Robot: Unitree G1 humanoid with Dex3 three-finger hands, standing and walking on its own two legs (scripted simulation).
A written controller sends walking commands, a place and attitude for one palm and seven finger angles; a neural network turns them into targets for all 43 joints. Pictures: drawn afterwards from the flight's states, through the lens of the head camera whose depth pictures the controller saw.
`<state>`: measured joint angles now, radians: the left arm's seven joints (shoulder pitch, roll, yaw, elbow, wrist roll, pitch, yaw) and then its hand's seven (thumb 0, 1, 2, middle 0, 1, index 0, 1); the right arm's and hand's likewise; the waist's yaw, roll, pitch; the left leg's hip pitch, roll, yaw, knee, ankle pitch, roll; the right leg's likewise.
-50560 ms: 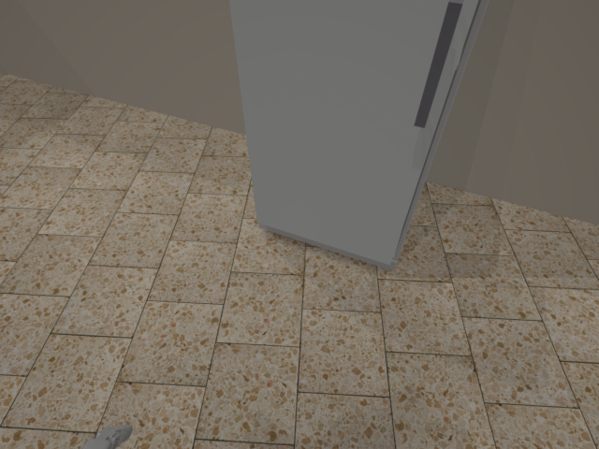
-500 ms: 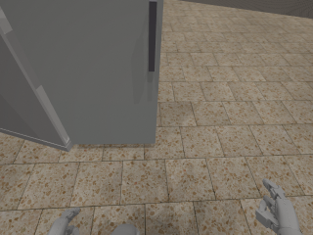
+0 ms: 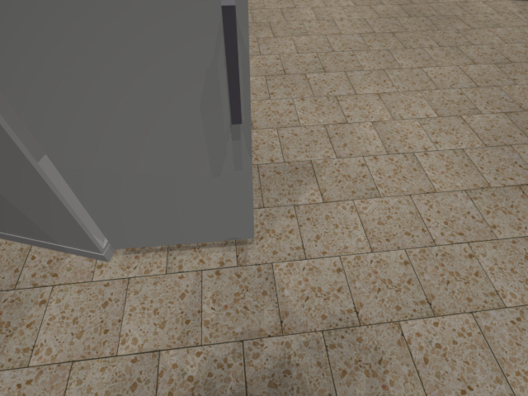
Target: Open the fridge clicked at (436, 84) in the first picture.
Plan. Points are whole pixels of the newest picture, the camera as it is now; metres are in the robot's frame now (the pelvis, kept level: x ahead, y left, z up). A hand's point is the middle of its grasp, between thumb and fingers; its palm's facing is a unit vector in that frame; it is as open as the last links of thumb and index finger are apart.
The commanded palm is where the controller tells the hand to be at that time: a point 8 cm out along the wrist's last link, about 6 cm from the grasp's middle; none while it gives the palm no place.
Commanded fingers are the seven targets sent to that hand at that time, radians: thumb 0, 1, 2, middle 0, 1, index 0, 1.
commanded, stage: let the arm hang, fingers relaxed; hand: right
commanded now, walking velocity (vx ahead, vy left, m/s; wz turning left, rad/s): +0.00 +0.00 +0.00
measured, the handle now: (232, 65) +0.75 +0.12 +0.10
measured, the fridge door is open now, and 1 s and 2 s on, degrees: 72 72 72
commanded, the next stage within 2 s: look to check the result in 0.46 s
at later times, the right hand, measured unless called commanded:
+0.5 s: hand out of the picture +0.02 -0.16 -0.18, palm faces +0.01 +0.99 -0.16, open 7.3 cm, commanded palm none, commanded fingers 0.00 -0.90 -0.90 0.20 0.30 0.20 0.30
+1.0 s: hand out of the picture +0.02 -0.16 -0.18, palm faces +0.01 +0.99 -0.17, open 7.3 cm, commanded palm none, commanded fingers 0.00 -0.90 -0.90 0.20 0.30 0.20 0.30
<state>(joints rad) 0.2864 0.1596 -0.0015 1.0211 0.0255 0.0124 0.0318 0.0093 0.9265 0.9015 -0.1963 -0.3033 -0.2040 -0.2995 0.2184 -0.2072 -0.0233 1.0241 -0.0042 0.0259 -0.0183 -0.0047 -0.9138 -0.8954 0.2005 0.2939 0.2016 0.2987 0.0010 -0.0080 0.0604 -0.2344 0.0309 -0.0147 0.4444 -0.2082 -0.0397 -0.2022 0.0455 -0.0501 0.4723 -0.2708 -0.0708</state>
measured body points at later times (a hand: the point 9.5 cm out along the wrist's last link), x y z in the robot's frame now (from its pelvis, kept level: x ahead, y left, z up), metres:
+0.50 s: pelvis +0.02 +0.00 +0.00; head +0.04 +0.00 +0.45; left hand +0.00 +0.21 -0.16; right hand +0.02 -0.21 -0.16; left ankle +0.02 +0.15 -0.74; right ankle -0.01 -0.07 -0.74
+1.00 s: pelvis +0.03 +0.00 +0.00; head +0.05 +0.00 +0.45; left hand +0.00 +0.21 -0.16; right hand +0.02 -0.21 -0.16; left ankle +0.02 +0.15 -0.74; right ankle -0.01 -0.07 -0.74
